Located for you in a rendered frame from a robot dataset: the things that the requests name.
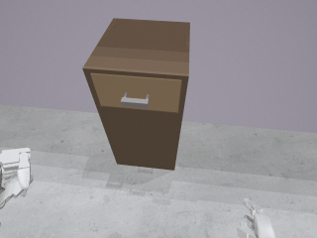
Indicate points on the robot right hand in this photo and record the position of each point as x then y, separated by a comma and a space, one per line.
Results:
259, 227

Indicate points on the drawer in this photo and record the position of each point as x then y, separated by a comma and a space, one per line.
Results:
163, 93

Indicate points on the handle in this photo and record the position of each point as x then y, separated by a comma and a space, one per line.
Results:
135, 102

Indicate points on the cabinet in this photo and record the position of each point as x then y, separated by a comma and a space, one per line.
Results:
144, 48

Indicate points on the robot left hand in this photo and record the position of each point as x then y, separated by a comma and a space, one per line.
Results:
16, 169

